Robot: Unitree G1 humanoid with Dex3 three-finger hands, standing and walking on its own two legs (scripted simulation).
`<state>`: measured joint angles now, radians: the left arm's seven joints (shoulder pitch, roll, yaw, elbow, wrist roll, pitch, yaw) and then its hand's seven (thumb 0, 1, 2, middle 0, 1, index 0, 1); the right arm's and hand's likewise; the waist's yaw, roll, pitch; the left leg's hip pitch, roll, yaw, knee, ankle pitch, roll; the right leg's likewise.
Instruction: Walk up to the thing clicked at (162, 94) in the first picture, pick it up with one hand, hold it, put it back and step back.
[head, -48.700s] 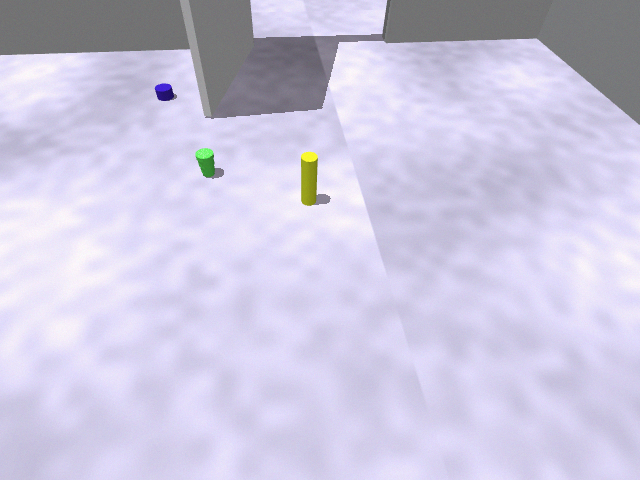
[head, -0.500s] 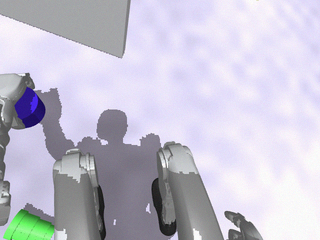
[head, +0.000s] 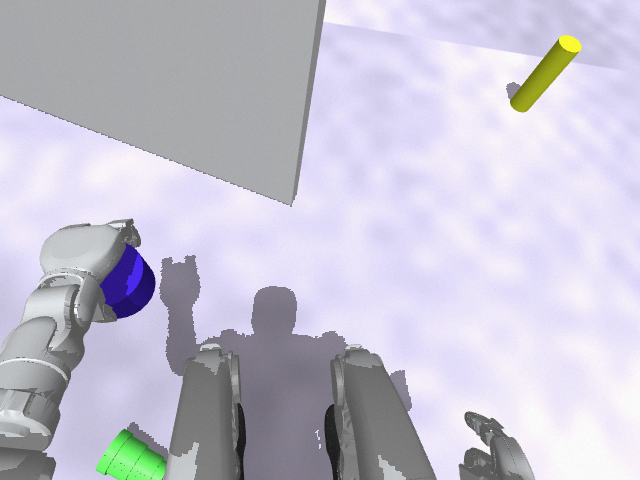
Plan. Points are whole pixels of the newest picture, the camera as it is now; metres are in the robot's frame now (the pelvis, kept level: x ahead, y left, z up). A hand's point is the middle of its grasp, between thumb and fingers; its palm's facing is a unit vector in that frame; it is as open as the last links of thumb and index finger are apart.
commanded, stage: lift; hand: left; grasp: from above
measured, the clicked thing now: (114, 280) +0.39 +0.26 -0.14
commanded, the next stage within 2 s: hold in 0.76 s
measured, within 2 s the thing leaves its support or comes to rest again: neither
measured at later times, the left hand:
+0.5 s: hand (52, 253) +0.35 +0.25 +0.05, palm faces -0.48 -0.08 -0.87, open 11.8 cm
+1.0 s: hand (38, 201) +0.38 +0.24 +0.12, palm faces -0.47 -0.09 -0.88, open 11.7 cm
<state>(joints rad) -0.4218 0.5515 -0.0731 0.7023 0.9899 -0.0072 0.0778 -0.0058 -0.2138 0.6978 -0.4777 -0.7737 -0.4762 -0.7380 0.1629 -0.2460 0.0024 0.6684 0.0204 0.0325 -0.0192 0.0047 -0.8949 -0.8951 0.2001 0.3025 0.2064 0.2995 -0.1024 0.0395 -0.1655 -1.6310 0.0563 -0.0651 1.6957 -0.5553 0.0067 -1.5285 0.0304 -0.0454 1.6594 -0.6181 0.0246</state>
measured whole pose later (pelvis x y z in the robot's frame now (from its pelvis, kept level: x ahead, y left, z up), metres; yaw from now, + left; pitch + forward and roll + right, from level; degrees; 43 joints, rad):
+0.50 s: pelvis +0.04 +0.01 +0.15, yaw +2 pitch +15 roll -3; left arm -0.33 0.41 -0.16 0.87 1.02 0.00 0.16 -0.01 -0.21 0.69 -0.48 -0.77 -0.48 -0.74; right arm 0.26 -0.25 -0.02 0.75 0.03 -0.02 -0.05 0.01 -0.89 -0.90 0.20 0.30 0.21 0.30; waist -0.08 0.03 -0.12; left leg -0.91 0.05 0.00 1.07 -0.42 0.01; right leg -0.83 0.02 0.00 1.03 -0.46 0.03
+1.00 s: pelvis +0.08 +0.00 +0.20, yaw +2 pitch +9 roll -1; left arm -0.29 0.37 -0.19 0.83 1.01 0.04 0.14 0.00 -0.21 0.65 -0.51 -0.74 -0.51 -0.71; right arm 0.25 -0.25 -0.04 0.74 0.03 0.01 -0.04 0.01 -0.89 -0.89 0.20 0.30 0.21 0.30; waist -0.06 0.03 -0.07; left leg -0.56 0.04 0.03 0.74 -0.33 0.00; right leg -0.50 0.00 0.02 0.70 -0.37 0.02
